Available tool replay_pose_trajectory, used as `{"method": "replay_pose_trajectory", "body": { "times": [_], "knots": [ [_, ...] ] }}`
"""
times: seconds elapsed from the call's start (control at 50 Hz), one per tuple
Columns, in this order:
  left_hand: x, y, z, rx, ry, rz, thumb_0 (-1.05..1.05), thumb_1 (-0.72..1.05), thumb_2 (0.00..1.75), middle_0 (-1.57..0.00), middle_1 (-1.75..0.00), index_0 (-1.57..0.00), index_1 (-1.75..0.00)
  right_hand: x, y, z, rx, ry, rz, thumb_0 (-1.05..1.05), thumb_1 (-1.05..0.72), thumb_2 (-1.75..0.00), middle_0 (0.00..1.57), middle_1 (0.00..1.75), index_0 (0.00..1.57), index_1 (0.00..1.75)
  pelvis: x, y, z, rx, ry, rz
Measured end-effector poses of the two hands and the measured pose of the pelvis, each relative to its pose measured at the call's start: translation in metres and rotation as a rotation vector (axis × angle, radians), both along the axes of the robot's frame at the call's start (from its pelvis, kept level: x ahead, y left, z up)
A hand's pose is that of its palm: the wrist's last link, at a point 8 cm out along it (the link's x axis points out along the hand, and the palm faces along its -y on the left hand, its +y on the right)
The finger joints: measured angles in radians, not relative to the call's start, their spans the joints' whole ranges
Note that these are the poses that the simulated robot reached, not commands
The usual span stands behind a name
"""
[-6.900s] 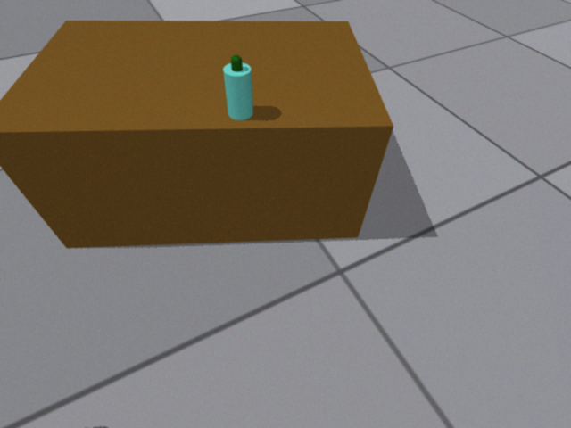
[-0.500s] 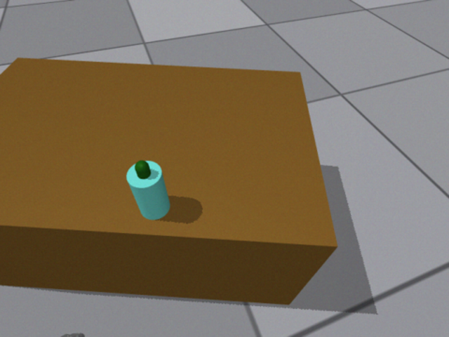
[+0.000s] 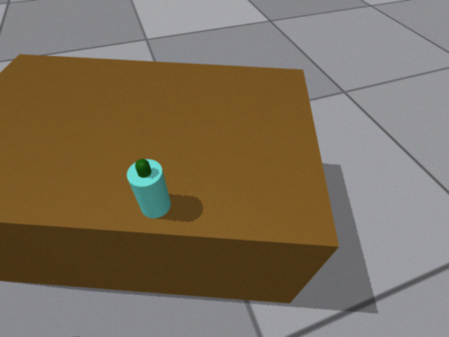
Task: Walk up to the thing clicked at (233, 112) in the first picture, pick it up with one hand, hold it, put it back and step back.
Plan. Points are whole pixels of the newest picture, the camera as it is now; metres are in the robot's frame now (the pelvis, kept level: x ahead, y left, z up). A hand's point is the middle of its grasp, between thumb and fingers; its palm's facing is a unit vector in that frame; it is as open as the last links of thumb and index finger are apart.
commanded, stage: stand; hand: left
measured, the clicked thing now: (149, 185) +0.45 +0.19 -0.09
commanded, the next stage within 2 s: rise first in 0.20 s
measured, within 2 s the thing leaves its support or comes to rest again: neither
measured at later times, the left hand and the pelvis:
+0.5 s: hand (99, 326) +0.15 +0.24 -0.13, palm faces +0.14 -0.94 -0.32, open 10.0 cm; pelvis -0.02 +0.00 -0.01, yaw +0 degrees
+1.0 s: hand (82, 305) +0.17 +0.26 -0.07, palm faces +0.23 -0.91 -0.33, open 17.3 cm; pelvis +0.00 +0.01 +0.00, yaw +1 degrees
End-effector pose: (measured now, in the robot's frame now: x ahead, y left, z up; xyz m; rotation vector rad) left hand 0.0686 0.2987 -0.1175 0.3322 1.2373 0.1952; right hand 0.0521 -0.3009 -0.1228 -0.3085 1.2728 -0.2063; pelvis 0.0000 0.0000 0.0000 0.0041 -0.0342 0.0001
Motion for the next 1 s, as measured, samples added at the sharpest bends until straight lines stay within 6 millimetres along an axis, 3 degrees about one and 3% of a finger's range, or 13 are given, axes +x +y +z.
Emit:
{"method": "replay_pose_trajectory", "body": {
  "times": [0.32, 0.4, 0.5, 0.56, 0.66, 0.8, 1.0],
  "knots": [
    [0.005, -0.002, 0.004, 0.002, -0.042, -0.006, 0.0, 0.9, 0.9, -0.21, -0.29, -0.2, -0.3, 0.002, 0.0, 0.001, 0.004, -0.034, 0.003, 0.0, -0.9, -0.9, 0.2, 0.3, 0.2, 0.29, -0.004, -0.001, 0.0, 0.003, -0.013, 0.0],
    [0.027, -0.011, 0.008, -0.015, -0.199, 0.026, 0.0, 0.83, 0.83, -0.16, -0.23, -0.16, -0.24, 0.028, 0.011, 0.006, 0.022, -0.205, -0.011, 0.01, -0.83, -0.83, 0.15, 0.24, 0.15, 0.23, -0.015, -0.002, -0.004, 0.004, 0.0, 0.008],
    [0.06, -0.014, 0.02, -0.011, -0.363, 0.057, 0.0, 0.6, 0.62, -0.12, -0.15, -0.1, -0.16, 0.074, 0.018, 0.016, 0.015, -0.376, -0.032, 0.01, -0.6, -0.61, 0.1, 0.14, 0.1, 0.14, -0.024, -0.001, -0.007, 0.006, 0.038, 0.005],
    [0.07, -0.01, 0.032, 0.003, -0.432, 0.065, 0.0, 0.44, 0.49, -0.1, -0.11, -0.08, -0.13, 0.089, 0.019, 0.022, 0.008, -0.43, -0.034, 0.01, -0.43, -0.47, 0.08, 0.11, 0.08, 0.1, -0.023, 0.001, -0.007, 0.004, 0.059, 0.012],
    [0.065, -0.001, 0.048, 0.029, -0.488, 0.082, 0.0, 0.17, 0.32, -0.08, -0.08, -0.07, -0.09, 0.09, 0.025, 0.028, 0.012, -0.452, -0.031, 0.0, -0.15, -0.3, 0.06, 0.07, 0.06, 0.07, -0.013, 0.004, -0.005, 0.0, 0.062, 0.019],
    [0.06, 0.002, 0.055, 0.04, -0.517, 0.081, 0.0, -0.2, 0.18, -0.07, -0.06, -0.05, -0.07, 0.085, 0.041, 0.026, 0.027, -0.452, -0.021, 0.0, 0.16, -0.16, 0.06, 0.06, 0.06, 0.05, -0.009, 0.009, -0.005, -0.001, 0.05, 0.02],
    [0.076, 0.0, 0.079, 0.049, -0.64, 0.041, -0.01, -0.51, 0.09, -0.07, -0.05, -0.05, -0.06, 0.097, 0.047, 0.037, 0.021, -0.518, 0.003, -0.01, 0.4, -0.08, 0.06, 0.05, 0.05, 0.05, -0.003, 0.013, -0.004, -0.007, 0.032, 0.021]
  ]
}}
